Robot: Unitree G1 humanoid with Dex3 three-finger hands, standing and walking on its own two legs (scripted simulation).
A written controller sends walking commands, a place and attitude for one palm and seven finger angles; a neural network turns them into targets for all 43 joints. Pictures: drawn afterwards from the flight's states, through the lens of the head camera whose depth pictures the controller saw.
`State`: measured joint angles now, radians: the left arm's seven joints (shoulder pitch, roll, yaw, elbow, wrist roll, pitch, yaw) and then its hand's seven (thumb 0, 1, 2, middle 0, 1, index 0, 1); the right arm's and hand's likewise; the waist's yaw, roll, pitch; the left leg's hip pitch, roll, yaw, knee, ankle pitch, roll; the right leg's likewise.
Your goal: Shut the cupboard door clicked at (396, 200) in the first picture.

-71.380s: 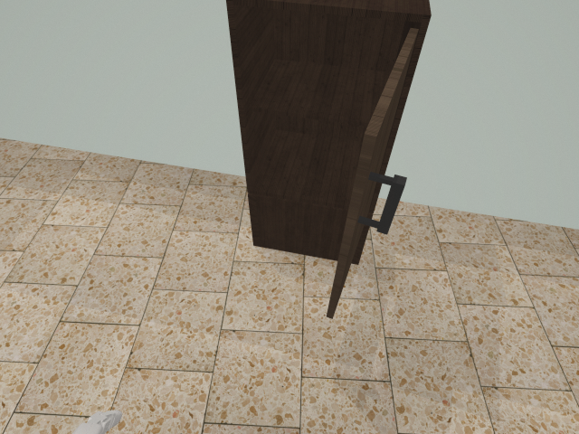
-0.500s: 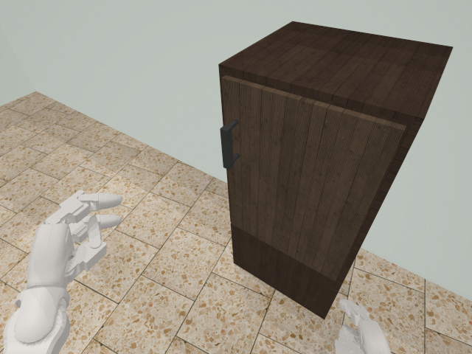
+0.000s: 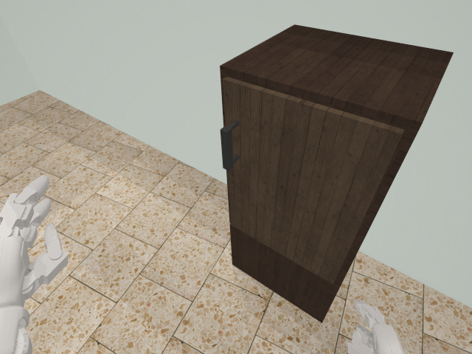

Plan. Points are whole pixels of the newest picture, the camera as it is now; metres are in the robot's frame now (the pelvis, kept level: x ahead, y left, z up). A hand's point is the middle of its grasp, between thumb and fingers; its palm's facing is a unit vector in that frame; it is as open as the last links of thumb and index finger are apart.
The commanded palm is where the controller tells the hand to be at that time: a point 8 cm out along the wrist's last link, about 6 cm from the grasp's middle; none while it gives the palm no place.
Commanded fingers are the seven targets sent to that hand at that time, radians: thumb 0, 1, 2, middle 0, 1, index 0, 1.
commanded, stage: draw the hand back to the body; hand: left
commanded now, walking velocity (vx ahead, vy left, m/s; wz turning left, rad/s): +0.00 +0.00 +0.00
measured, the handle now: (231, 145) +0.64 +0.09 +0.00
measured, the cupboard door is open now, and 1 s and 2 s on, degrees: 0 0 0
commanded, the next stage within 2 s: step back with the hand held close in 0.04 s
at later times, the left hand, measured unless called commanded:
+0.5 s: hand (64, 244) +0.20 +0.26 +0.16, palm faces +0.34 -0.80 -0.49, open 7.4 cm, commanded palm +0.14 +0.30 +0.17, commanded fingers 0.00 0.90 0.90 -0.20 -0.30 -0.20 -0.30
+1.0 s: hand out of the picture +0.08 +0.30 +0.16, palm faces +0.50 -0.73 -0.46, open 7.4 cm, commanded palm +0.02 +0.34 +0.17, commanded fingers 0.00 0.90 0.90 -0.20 -0.30 -0.20 -0.30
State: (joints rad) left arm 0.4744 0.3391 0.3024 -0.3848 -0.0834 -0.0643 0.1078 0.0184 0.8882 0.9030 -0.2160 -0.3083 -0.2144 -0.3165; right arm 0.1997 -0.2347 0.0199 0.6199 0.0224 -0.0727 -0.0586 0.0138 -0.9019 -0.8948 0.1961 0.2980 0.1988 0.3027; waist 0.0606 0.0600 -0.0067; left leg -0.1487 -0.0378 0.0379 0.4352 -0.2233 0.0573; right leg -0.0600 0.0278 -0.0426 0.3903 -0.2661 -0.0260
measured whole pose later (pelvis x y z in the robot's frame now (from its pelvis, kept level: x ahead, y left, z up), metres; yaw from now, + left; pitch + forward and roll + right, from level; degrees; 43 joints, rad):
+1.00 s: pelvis -0.10 +0.03 -0.02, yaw +4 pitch -1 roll -2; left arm 0.51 0.41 0.45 -0.51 -0.03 -0.21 0.14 0.02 0.88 0.90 -0.21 -0.30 -0.21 -0.31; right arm 0.26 -0.22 -0.01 0.57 0.01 -0.02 -0.07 0.01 -0.90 -0.89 0.20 0.30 0.20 0.30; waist -0.01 0.02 0.02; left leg -0.48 -0.03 0.07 0.68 -0.32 0.07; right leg -0.37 0.04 0.00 0.62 -0.24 -0.01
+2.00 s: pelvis -0.30 +0.05 -0.01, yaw -2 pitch +1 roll -1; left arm 0.56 0.43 0.40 -0.54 -0.06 -0.18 0.14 0.02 0.89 0.90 -0.21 -0.30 -0.20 -0.31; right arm 0.26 -0.15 0.02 0.61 0.00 -0.11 -0.06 0.01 -0.90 -0.89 0.20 0.30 0.20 0.30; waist -0.08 -0.04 -0.01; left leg -0.42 -0.01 0.03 0.43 -0.11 0.01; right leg -0.14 0.03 0.00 0.48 -0.41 -0.03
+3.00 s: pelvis -0.30 +0.04 -0.01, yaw +1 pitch -1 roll -2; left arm 0.38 0.21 0.02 0.96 0.01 0.05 0.01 0.00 0.98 0.90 -0.20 -0.30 -0.20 -0.30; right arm 0.31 -0.19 -0.01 0.96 -0.03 0.05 -0.02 0.01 -0.91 -0.89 0.19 0.30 0.20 0.30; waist 0.00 -0.06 0.07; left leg -0.39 0.03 -0.01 0.57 -0.16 0.00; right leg -0.12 0.02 -0.05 0.53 -0.38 -0.01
